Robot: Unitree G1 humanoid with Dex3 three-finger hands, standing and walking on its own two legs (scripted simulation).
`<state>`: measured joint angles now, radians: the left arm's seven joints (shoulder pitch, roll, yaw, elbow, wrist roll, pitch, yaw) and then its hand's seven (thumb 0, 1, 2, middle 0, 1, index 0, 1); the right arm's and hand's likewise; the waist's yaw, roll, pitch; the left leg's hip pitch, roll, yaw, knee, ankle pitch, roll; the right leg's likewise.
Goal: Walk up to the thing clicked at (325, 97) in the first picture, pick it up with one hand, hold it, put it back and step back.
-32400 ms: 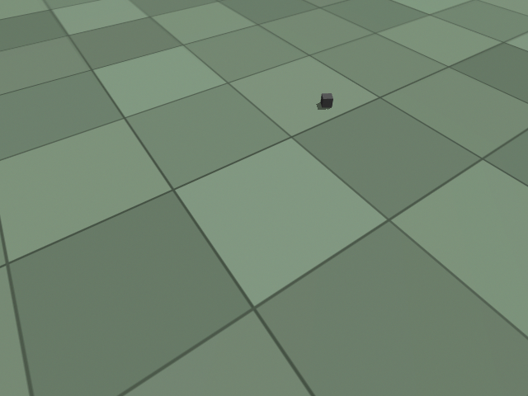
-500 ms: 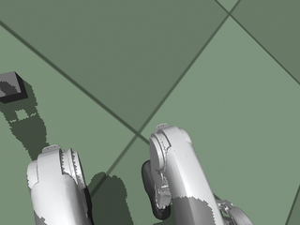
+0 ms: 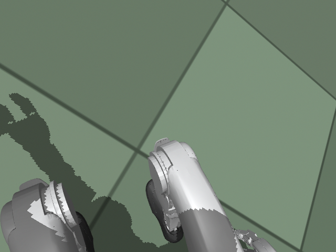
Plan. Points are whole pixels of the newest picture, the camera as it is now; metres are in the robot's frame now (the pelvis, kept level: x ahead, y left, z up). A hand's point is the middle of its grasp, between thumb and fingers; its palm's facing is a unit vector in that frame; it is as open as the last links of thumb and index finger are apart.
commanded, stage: approach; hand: left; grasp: from above
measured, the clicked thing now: out of the picture +0.50 +0.33 -0.30
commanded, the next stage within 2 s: rest palm in 0.28 s
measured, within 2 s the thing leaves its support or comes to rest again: neither
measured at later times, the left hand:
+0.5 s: hand out of the picture +0.46 +0.35 -0.17, palm faces -0.34 -0.09 -0.94, open 14.3 cm
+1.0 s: hand out of the picture +0.48 +0.33 -0.23, palm faces -0.39 -0.12 -0.91, open 14.4 cm
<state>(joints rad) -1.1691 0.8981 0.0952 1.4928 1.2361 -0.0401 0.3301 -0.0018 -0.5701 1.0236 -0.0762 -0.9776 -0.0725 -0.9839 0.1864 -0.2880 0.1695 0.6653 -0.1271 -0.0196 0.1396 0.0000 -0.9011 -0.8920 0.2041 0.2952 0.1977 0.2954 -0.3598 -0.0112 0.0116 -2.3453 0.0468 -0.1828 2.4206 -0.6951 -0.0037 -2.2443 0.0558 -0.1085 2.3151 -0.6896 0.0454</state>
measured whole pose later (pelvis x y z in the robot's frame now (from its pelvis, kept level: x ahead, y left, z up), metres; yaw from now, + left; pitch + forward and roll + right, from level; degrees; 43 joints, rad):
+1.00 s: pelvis -0.01 +0.00 -0.02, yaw -2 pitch +30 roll -12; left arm -1.10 1.02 0.15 1.61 1.27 -0.19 0.49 0.00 -0.56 1.03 -0.08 -0.94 -0.06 -0.95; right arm 0.18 -0.31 0.26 0.67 -0.20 -0.11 0.16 0.00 -0.89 -0.89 0.21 0.30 0.20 0.30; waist -0.37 -0.11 0.13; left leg -2.36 0.04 -0.24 2.50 -0.69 -0.01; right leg -2.25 0.07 -0.15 2.36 -0.67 0.05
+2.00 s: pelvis -0.01 +0.01 -0.02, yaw -4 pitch +28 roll -14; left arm -1.14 1.09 0.11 1.69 1.23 -0.16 0.52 0.00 -0.57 1.04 -0.08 -0.95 -0.06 -0.97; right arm 0.13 -0.34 0.34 0.62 -0.22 -0.19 0.20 0.00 -0.90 -0.90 0.20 0.30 0.20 0.30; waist -0.41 -0.14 0.18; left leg -2.35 0.05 -0.28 2.52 -0.71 -0.01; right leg -2.22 0.08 -0.18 2.35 -0.66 0.06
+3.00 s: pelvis -0.01 +0.01 -0.02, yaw -5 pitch +28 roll -15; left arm -1.16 1.14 0.10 1.71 1.23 -0.16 0.54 0.00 -0.39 0.94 -0.14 -1.01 -0.16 -0.99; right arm 0.11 -0.35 0.37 0.60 -0.23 -0.19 0.18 0.00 -0.89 -0.89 0.20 0.30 0.20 0.30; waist -0.42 -0.16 0.21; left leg -2.34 0.05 -0.29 2.52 -0.70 -0.01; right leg -2.21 0.09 -0.19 2.34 -0.65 0.06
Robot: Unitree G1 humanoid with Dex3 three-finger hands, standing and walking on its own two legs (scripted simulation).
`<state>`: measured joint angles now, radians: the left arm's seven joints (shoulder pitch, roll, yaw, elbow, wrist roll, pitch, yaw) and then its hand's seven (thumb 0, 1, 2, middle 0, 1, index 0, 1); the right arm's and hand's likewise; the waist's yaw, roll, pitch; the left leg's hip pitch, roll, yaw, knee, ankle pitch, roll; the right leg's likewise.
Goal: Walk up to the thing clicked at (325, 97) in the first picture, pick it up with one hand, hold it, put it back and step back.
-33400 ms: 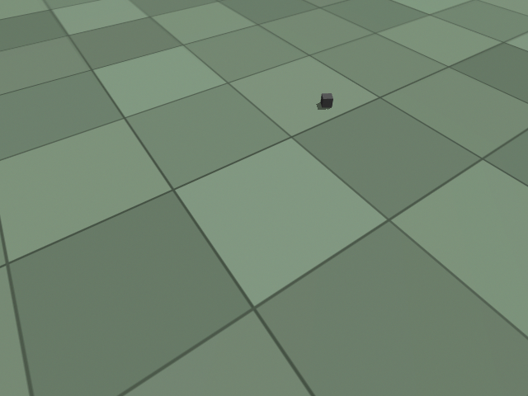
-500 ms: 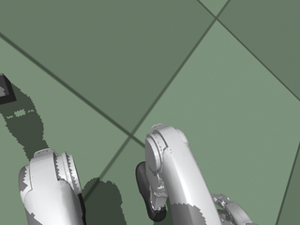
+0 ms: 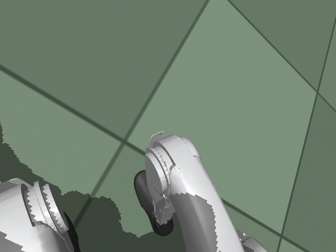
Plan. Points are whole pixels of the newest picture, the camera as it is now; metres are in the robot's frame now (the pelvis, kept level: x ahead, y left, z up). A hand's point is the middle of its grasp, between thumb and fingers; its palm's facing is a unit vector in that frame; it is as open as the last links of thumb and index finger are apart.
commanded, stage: rest palm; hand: left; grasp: from above
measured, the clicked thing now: out of the picture +0.49 +0.35 -0.28
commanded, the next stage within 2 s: close in 1.10 s
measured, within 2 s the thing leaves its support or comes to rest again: neither
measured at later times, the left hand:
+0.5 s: hand out of the picture +0.48 +0.35 -0.22, palm faces -0.42 -0.16 -0.90, open 14.5 cm
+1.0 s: hand out of the picture +0.48 +0.34 -0.23, palm faces -0.40 -0.15 -0.90, open 14.4 cm
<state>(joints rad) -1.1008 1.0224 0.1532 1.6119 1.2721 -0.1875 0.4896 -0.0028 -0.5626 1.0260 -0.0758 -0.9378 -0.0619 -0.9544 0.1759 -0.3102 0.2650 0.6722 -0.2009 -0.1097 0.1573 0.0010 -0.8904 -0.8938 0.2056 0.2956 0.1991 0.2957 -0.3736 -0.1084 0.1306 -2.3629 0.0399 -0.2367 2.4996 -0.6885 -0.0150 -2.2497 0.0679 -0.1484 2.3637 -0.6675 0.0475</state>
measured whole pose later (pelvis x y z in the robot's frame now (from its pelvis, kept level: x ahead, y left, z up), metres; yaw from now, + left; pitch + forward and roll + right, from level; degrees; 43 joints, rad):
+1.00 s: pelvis +0.00 +0.01 +0.00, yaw -2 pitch +28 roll -14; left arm -1.14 1.09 0.11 1.69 1.23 -0.16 0.52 0.00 -0.57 1.04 -0.08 -0.95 -0.06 -0.97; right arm 0.13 -0.34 0.34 0.62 -0.22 -0.19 0.20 0.00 -0.90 -0.90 0.20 0.30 0.20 0.30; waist -0.41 -0.14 0.18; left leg -2.35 0.05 -0.28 2.52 -0.71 -0.01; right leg -2.22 0.08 -0.18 2.35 -0.66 0.06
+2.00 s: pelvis +0.00 +0.01 +0.00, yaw -3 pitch +28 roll -15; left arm -1.16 1.14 0.10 1.71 1.23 -0.16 0.54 0.00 -0.39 0.94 -0.14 -1.01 -0.16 -0.99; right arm 0.11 -0.35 0.37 0.60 -0.23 -0.19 0.18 0.00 -0.89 -0.89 0.20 0.30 0.20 0.30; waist -0.42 -0.16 0.21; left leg -2.34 0.05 -0.29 2.52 -0.70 -0.01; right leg -2.21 0.09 -0.19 2.34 -0.65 0.06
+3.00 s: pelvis +0.00 +0.01 +0.00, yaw -3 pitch +27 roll -15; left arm -1.14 1.15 0.11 1.70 1.23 -0.19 0.52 -0.01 -0.01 0.80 -0.44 -0.91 -0.48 -0.88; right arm 0.10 -0.36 0.38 0.59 -0.23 -0.19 0.19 0.00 -0.89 -0.89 0.20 0.29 0.20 0.30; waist -0.42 -0.17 0.22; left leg -2.34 0.05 -0.29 2.53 -0.70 -0.01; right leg -2.20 0.09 -0.19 2.34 -0.65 0.06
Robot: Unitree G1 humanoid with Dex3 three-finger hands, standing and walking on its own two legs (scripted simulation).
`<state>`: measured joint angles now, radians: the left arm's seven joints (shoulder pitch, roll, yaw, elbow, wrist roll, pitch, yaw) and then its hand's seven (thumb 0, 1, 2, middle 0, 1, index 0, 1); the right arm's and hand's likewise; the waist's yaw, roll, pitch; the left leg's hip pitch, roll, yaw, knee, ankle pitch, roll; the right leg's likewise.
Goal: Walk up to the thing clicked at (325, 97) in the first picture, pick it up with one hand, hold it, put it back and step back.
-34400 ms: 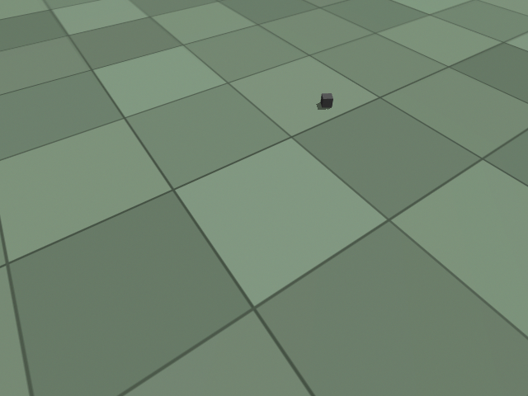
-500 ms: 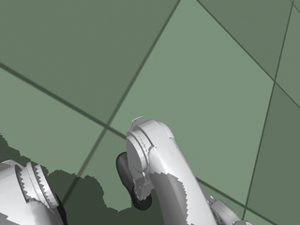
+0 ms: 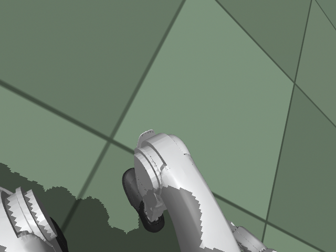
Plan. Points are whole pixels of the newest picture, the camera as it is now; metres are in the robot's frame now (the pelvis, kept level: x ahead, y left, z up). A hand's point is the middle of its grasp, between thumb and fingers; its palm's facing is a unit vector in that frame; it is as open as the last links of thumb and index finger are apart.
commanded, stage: rest palm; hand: left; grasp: from above
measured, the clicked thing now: out of the picture +0.48 +0.36 -0.28
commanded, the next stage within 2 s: close in 0.10 s
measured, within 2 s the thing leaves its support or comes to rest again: neither
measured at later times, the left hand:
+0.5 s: hand out of the picture +0.46 +0.36 -0.23, palm faces -0.40 -0.17 -0.90, open 13.9 cm
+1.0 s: hand out of the picture +0.47 +0.36 -0.24, palm faces -0.39 -0.17 -0.91, open 13.3 cm
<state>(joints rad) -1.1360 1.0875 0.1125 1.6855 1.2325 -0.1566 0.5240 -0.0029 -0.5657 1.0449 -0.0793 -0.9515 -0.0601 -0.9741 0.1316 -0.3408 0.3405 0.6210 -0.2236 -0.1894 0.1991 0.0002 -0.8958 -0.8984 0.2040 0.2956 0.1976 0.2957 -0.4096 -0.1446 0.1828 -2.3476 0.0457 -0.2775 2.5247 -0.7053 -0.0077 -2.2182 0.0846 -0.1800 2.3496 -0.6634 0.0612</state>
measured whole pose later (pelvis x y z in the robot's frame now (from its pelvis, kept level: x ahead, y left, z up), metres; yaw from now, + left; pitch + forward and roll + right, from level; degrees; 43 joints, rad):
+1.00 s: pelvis +0.00 +0.00 +0.00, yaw -1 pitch +28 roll -15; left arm -1.16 1.14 0.10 1.71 1.23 -0.16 0.54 0.00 -0.39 0.94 -0.14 -1.01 -0.16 -0.99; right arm 0.11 -0.35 0.37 0.60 -0.23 -0.19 0.18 0.00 -0.89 -0.89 0.20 0.30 0.20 0.30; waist -0.42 -0.16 0.21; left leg -2.34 0.05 -0.29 2.52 -0.70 -0.01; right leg -2.21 0.09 -0.19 2.34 -0.65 0.06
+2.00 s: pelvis +0.00 +0.00 +0.00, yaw -1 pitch +27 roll -15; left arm -1.14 1.15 0.11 1.70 1.23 -0.19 0.52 -0.01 -0.01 0.80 -0.44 -0.91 -0.48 -0.88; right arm 0.10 -0.36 0.38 0.59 -0.23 -0.19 0.19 0.00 -0.89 -0.89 0.20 0.29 0.20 0.30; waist -0.42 -0.17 0.22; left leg -2.34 0.05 -0.29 2.53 -0.70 -0.01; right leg -2.20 0.09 -0.19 2.34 -0.65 0.06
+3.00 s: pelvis +0.00 +0.00 +0.00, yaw -1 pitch +27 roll -16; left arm -1.15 1.16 0.11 1.69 1.23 -0.18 0.54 0.00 -0.05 0.68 -0.39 -0.78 -0.42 -0.75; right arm 0.10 -0.35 0.39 0.60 -0.24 -0.19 0.18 0.00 -0.88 -0.89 0.20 0.30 0.20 0.30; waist -0.42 -0.18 0.23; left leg -2.34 0.05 -0.30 2.53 -0.70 -0.01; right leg -2.21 0.09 -0.20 2.34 -0.65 0.07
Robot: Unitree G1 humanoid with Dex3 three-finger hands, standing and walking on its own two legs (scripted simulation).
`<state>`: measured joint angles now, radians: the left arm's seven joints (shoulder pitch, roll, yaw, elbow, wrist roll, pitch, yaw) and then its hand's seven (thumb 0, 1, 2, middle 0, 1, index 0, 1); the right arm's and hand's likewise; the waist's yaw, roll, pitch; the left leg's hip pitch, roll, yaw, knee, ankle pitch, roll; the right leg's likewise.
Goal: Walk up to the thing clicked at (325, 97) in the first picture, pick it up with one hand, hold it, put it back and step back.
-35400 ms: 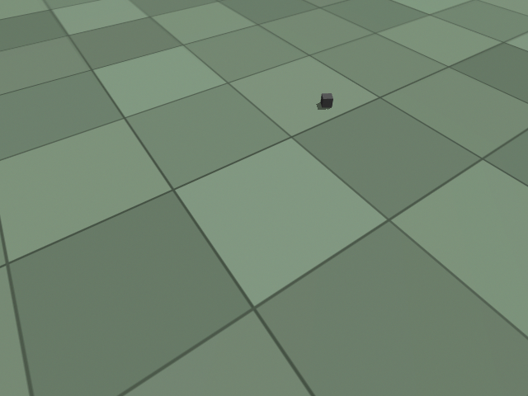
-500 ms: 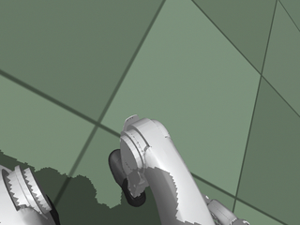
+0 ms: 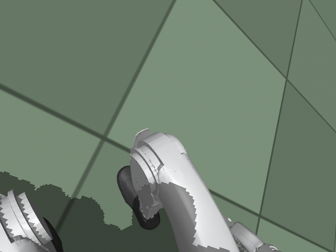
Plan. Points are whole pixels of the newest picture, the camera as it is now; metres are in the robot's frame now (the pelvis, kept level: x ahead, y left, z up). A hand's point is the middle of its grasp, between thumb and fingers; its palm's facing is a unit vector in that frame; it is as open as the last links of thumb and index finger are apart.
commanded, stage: close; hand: left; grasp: from above
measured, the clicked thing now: out of the picture +0.48 +0.37 -0.28
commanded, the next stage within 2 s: none
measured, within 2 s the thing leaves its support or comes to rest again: neither
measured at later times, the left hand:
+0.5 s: hand out of the picture +0.47 +0.36 -0.25, palm faces -0.40 -0.17 -0.90, open 11.6 cm
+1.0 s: hand out of the picture +0.46 +0.36 -0.24, palm faces -0.41 -0.18 -0.90, open 10.1 cm
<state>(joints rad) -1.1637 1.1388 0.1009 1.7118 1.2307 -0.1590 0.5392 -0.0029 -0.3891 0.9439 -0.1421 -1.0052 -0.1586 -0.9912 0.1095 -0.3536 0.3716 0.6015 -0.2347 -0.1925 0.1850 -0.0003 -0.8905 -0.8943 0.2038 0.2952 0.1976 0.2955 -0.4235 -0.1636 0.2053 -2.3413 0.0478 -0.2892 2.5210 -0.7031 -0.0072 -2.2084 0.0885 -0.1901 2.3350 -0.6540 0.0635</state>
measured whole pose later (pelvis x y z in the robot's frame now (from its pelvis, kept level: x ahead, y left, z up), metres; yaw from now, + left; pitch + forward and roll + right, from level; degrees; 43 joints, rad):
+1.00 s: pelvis +0.00 +0.00 +0.00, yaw +0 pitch +27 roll -15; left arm -1.14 1.15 0.11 1.70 1.23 -0.19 0.52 -0.01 -0.01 0.80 -0.44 -0.91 -0.48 -0.88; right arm 0.10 -0.36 0.38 0.59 -0.23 -0.19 0.19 0.00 -0.89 -0.89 0.20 0.29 0.20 0.30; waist -0.42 -0.17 0.22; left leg -2.34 0.05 -0.29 2.53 -0.70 -0.01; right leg -2.20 0.09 -0.19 2.34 -0.65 0.06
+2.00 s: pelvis +0.00 +0.00 +0.00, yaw +0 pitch +27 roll -16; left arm -1.15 1.16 0.11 1.69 1.23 -0.18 0.54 0.00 -0.05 0.68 -0.39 -0.78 -0.42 -0.75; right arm 0.10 -0.35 0.39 0.60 -0.24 -0.19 0.18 0.00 -0.88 -0.89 0.20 0.30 0.20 0.30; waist -0.42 -0.18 0.23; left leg -2.34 0.05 -0.30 2.53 -0.70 -0.01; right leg -2.21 0.09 -0.20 2.34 -0.65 0.07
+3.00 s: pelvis +0.00 +0.00 +0.00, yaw +0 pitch +28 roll -15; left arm -1.14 1.16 0.11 1.69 1.22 -0.17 0.52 0.00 0.07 0.52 -0.51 -0.64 -0.54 -0.60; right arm 0.11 -0.36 0.39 0.60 -0.24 -0.19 0.19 0.00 -0.88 -0.89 0.20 0.29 0.20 0.30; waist -0.42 -0.17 0.23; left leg -2.34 0.05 -0.30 2.53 -0.71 -0.01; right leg -2.21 0.08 -0.20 2.33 -0.65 0.06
